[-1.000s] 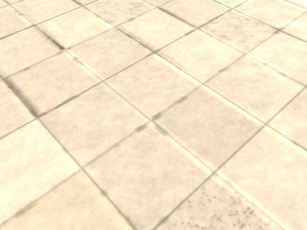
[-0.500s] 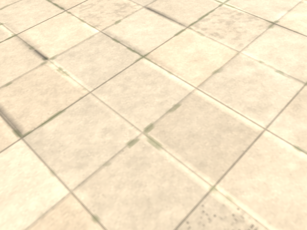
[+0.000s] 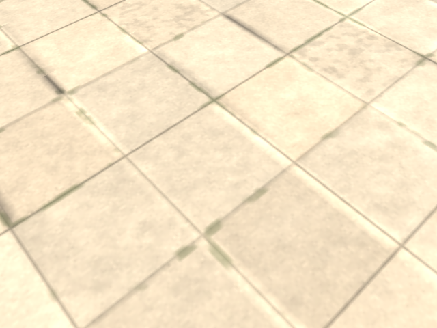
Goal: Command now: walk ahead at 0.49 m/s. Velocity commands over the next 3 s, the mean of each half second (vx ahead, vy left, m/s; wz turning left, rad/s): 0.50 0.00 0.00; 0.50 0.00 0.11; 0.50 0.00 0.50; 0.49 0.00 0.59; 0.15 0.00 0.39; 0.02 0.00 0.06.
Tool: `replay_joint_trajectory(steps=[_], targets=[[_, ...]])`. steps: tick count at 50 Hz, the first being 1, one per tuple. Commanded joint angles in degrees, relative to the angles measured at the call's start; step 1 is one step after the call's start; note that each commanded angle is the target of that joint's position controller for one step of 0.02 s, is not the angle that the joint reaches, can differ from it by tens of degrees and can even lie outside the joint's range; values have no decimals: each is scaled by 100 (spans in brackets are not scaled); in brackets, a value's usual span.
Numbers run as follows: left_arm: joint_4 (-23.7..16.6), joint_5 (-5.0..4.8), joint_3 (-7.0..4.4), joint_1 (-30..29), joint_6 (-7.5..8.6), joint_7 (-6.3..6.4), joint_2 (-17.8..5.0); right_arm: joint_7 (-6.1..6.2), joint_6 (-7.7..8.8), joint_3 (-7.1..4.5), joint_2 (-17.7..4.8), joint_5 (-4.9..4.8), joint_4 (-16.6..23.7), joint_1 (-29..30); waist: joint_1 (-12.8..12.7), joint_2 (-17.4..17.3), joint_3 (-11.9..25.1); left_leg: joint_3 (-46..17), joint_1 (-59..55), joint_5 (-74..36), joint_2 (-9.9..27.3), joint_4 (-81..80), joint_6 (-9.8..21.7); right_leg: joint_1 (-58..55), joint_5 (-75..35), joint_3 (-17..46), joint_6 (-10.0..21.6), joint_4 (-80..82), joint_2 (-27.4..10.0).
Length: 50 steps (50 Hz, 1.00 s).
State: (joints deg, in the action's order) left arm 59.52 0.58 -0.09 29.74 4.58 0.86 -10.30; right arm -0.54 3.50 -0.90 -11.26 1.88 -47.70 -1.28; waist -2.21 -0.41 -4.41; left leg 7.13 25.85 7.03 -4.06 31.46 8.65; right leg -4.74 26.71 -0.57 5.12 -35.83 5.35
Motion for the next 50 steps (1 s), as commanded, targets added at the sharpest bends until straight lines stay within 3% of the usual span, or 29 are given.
replay_joint_trajectory(steps=[1,2,3,4,6,9,12,16,22,24,25,26,27,28,29,30,31,32,34,37,40,44,50], targets=[[-412,-3,-169,276,40,-40,-705,26,-41,-445,-1289,-87,-535,-2476,861,-504,1830,-4899,-4240,1447,2582,-1403,1482,3846,112,462,71,-4740,-32],[-631,36,-212,-307,57,-54,-875,8,-29,-377,-1018,-169,-404,-1712,569,-225,770,-4048,-3260,2058,2410,-1840,1259,4183,-574,503,136,-4426,-453],[-700,63,-228,-660,76,-89,-883,-22,17,-307,-701,-157,-368,-1381,465,21,298,-3532,-2486,1690,2198,-2105,1086,4019,-883,430,150,-4116,-609],[-686,83,-233,-726,39,-108,-777,-24,81,-249,-522,-115,-446,-1355,264,198,48,-3030,-1952,1024,1969,-2215,895,3758,-989,446,121,-3832,-770],[-624,154,-179,-542,-107,-175,-470,10,191,-175,-367,-115,-652,-1547,5,84,59,-2319,-1368,274,1658,-2375,659,3202,-1046,401,-21,-3347,-936],[-764,164,-179,-944,-204,-234,-414,12,301,-200,-579,-145,-874,-1927,-20,-82,-48,-1738,-1270,-276,1465,-2568,587,3501,-1407,175,-175,-2798,-1099],[-1043,133,-186,-1834,-235,-250,-501,2,283,-181,-628,-159,-981,-2271,182,-123,-206,-1443,-1564,-685,1320,-2677,426,4120,-2121,-24,-308,-2006,-1228],[-1279,69,-138,-2694,-222,-266,-427,25,267,-137,-605,-161,-1113,-2739,467,-247,-173,-1162,-2076,-1380,1213,-2542,169,4186,-2787,-245,-384,-872,-1091],[-1558,61,-129,-3515,-165,-256,-477,123,219,-120,-676,-49,-1308,-3162,671,-362,-235,-1162,-3236,-2312,1547,-2065,297,4266,-2392,-356,-213,57,-829],[-1548,61,-162,-3335,-113,-238,-537,159,208,-138,-747,-32,-1328,-3008,476,-395,-182,-1085,-3368,-3138,1646,-1700,245,3810,-1943,-399,-33,354,-679],[-1432,68,-203,-2950,-83,-204,-599,171,205,-151,-799,-36,-1324,-2888,280,-438,0,-1006,-3314,-3931,1628,-1279,164,3212,-1719,-465,74,503,-501],[-1181,78,-270,-2203,-40,-160,-692,165,190,-162,-848,-53,-1330,-2797,-36,-407,366,-903,-3215,-4441,1529,-483,82,2334,-1736,-533,206,778,-307],[-837,151,-372,-1170,22,-97,-895,153,190,-144,-821,-92,-1289,-2697,-455,-261,914,-717,-2559,-3895,1311,659,-33,936,-1937,-355,395,971,-453],[-677,314,-523,-209,61,-23,-1440,117,213,-49,-498,-223,-1049,-2762,-677,431,1720,-436,-968,-1765,898,2522,-215,-795,-1344,1365,822,1027,-1918],[-631,265,-597,-109,1,-86,-1696,95,199,-43,-244,-311,-1095,-3342,-418,1303,2254,-492,581,2400,-66,4215,-345,-1606,-1420,3803,1529,1696,-3107],[-630,54,-542,-561,-48,-136,-1338,112,172,-187,-732,-162,-1076,-2851,-281,481,1558,-1070,1033,1960,304,4485,-253,-977,-1052,3499,1336,1924,-2741],[-709,2,-455,-1143,-29,-159,-1020,80,204,-188,-661,-136,-904,-2389,-74,355,785,-1037,1093,1389,529,4242,-251,-92,-1296,2644,1150,2136,-2539],[-728,24,-392,-1433,15,-179,-760,60,205,-181,-548,-120,-863,-2158,81,195,459,-1003,895,1061,714,3927,-269,521,-1786,2083,959,2344,-2256],[-565,17,-285,-1413,79,-144,-432,-14,61,-170,-354,8,-892,-2234,369,337,289,-942,414,869,874,3515,-392,1191,-2421,1330,688,2561,-1845],[-314,-17,-300,-944,185,-118,-590,-99,-70,-181,-256,32,-803,-2037,468,351,215,-759,532,626,903,3227,-522,1319,-3082,895,693,2716,-1699],[-209,15,-301,-636,191,-104,-687,-126,-133,-180,-307,-10,-563,-1298,353,359,-18,-673,1112,-3,985,2716,-605,1214,-3148,530,599,2924,-1614],[-112,32,-245,-317,212,-68,-618,-147,-109,-119,-246,-94,-288,-453,158,377,-174,-633,1182,-729,811,1609,-567,1006,-3545,-6,363,2992,-1534],[90,84,-228,118,183,73,-666,-166,-71,-65,-239,-56,39,347,-27,361,-298,-185,1110,-531,609,516,-276,-42,-4542,-511,299,2647,-1846]])
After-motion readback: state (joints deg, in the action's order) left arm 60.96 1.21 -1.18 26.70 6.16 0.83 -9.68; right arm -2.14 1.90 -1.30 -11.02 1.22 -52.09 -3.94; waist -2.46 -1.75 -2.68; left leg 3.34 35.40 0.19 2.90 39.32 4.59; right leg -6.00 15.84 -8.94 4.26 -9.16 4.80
